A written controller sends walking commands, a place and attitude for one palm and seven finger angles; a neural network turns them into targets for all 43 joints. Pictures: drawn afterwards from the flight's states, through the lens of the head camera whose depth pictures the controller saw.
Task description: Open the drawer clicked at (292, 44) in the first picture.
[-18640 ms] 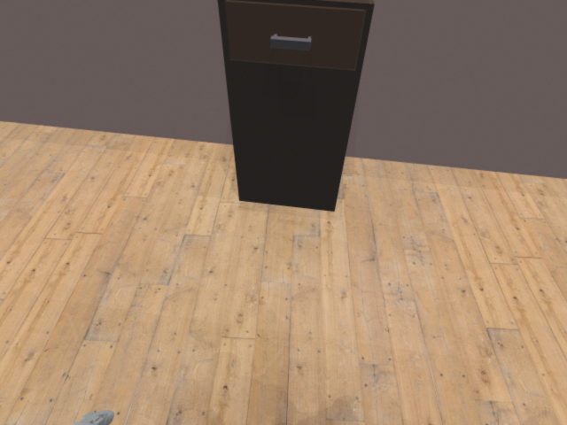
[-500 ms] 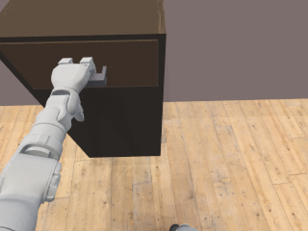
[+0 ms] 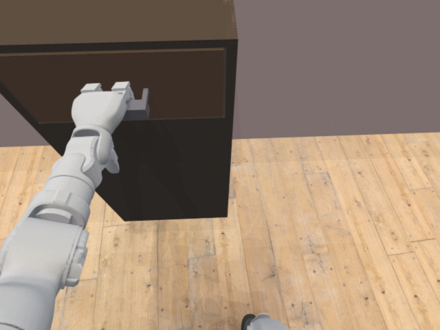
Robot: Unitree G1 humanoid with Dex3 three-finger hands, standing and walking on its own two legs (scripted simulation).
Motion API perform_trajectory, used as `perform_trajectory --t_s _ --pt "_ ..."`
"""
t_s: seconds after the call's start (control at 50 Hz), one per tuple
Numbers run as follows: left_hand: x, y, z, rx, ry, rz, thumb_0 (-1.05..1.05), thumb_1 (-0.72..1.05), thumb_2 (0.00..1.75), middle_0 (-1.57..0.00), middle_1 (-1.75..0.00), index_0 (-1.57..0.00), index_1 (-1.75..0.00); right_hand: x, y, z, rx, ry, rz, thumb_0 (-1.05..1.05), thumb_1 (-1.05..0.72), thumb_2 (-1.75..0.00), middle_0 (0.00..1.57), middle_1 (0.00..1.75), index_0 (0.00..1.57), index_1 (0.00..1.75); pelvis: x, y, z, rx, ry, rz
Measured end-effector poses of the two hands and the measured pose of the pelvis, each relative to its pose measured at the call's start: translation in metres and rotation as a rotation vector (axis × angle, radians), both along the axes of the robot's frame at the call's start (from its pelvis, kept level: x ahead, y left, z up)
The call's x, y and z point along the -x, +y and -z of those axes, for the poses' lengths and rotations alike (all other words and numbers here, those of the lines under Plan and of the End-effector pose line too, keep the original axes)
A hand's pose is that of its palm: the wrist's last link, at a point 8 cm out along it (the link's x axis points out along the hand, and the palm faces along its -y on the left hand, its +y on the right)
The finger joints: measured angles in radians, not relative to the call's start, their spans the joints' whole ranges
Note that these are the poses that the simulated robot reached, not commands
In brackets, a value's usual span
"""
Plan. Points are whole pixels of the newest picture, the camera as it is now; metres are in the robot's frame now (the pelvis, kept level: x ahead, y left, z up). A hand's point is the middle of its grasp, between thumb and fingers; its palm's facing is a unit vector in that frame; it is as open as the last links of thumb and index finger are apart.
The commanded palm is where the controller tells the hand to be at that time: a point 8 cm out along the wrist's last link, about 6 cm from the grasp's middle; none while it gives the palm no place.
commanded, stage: lower the fingers behind the handle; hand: left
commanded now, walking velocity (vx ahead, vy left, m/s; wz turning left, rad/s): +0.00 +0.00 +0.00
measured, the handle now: (117, 101) +0.55 +0.19 +0.06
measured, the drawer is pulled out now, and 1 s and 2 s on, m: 0.00 0.00 0.10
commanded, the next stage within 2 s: close the thumb around the handle in 0.12 s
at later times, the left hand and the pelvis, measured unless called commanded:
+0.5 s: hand (115, 128) +0.49 +0.19 +0.04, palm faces -0.04 -0.03 -1.00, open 11.6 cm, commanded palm +0.47 +0.20 +0.10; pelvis +0.01 +0.00 +0.00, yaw +0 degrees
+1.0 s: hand (118, 128) +0.49 +0.18 +0.04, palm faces -0.04 +0.00 -1.00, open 6.1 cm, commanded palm +0.47 +0.19 +0.10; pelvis +0.00 -0.01 +0.00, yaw +0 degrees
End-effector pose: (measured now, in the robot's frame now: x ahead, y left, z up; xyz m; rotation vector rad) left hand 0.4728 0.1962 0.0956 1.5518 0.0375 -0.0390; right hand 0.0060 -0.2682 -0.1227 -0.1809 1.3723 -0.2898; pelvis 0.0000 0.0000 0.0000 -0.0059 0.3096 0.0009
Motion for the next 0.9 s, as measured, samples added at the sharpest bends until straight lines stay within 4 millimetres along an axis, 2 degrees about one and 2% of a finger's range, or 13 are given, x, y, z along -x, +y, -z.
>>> perform_trajectory --t_s 0.26,0.36,0.5,0.78,0.9 --pt "-0.008 -0.006 0.001 0.009 -0.012 0.014 0.0 -0.48 0.31 -0.32 -1.2 -0.32 -1.21 -0.015 0.0 0.0 0.004 -0.026 -0.012 0.0 -0.91 -0.9 0.2 0.3 0.2 0.3 -0.005 0.001 0.001 0.003 0.011 0.0" --pt "-0.006 -0.006 0.001 0.013 -0.008 0.004 0.0 -0.41 0.34 -0.33 -1.21 -0.32 -1.21 -0.018 0.002 0.001 -0.008 -0.024 -0.013 0.0 -0.91 -0.9 0.2 0.3 0.2 0.3 -0.008 0.001 0.0 0.003 0.008 0.002" --pt "-0.001 -0.006 0.0 0.009 -0.005 0.011 0.0 -0.14 0.45 -0.35 -1.24 -0.34 -1.24 -0.023 0.002 0.002 -0.019 -0.025 -0.021 0.0 -0.91 -0.9 0.2 0.3 0.2 0.3 -0.009 -0.002 -0.001 0.002 -0.002 -0.004" --pt "-0.002 -0.013 -0.001 -0.005 -0.003 0.007 0.0 0.58 0.77 -0.4 -1.32 -0.4 -1.32 -0.025 -0.006 0.001 -0.005 -0.047 -0.026 0.0 -0.91 -0.9 0.2 0.3 0.2 0.3 -0.005 -0.007 -0.001 -0.003 -0.006 -0.006" --pt "-0.001 -0.014 0.001 -0.015 -0.004 0.007 0.0 0.63 0.78 -0.37 -1.34 -0.38 -1.34 -0.02 -0.009 0.001 -0.002 -0.038 -0.019 0.0 -0.91 -0.9 0.2 0.3 0.2 0.3 -0.004 -0.008 -0.001 -0.005 -0.002 -0.005"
